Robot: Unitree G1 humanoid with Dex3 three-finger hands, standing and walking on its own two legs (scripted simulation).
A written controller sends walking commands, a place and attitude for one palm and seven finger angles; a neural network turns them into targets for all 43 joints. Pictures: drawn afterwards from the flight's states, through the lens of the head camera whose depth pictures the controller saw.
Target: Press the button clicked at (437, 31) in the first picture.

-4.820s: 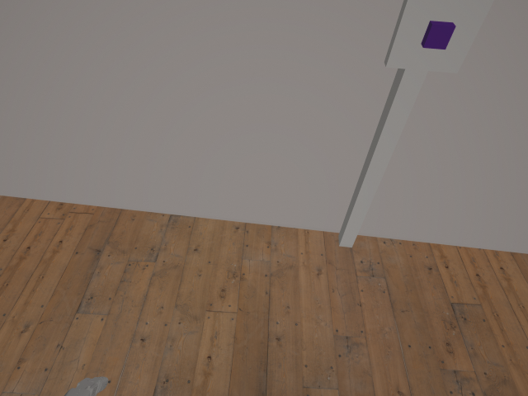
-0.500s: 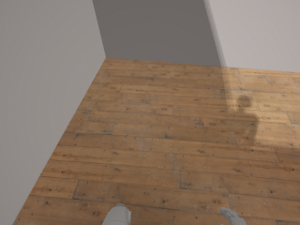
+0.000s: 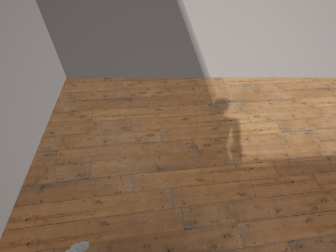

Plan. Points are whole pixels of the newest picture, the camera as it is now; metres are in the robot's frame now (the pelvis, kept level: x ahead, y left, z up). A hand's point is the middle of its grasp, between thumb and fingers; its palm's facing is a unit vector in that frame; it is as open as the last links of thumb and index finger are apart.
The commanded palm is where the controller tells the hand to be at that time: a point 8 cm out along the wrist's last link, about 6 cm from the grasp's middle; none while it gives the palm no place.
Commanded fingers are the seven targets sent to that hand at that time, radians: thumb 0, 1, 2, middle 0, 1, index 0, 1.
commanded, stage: turn to face it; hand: left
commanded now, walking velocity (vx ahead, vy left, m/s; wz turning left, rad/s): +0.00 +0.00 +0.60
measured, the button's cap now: out of the picture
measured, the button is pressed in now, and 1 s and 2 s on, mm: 0 0 0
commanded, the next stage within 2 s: none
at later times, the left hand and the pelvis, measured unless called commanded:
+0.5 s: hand out of the picture -0.01 +0.19 -0.17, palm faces +0.33 -0.91 -0.26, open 7.3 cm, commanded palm none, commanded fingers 0.00 0.90 0.90 -0.20 -0.30 -0.20 -0.30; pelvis -0.01 -0.03 -0.01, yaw +18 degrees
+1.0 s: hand out of the picture -0.05 +0.24 -0.16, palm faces +0.56 -0.80 -0.24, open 7.4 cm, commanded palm none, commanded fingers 0.00 0.90 0.90 -0.20 -0.30 -0.20 -0.30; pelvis -0.03 +0.00 +0.00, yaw +34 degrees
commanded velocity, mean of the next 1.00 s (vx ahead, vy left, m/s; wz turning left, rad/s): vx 0.00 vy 0.00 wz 0.60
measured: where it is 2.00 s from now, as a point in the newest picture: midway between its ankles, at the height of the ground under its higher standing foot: outside the picture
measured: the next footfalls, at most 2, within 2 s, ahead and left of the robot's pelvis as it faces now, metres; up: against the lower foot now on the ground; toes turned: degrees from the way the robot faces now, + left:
right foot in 0.12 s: +0.04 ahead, -0.13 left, +0.00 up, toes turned -2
left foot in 0.58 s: -0.01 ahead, +0.11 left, +0.00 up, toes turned +30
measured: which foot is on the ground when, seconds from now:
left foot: down 0.00-0.12, up 0.14-0.56, down 0.58-1.00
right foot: up 0.00-0.10, down 0.12-0.60, up 0.62-1.00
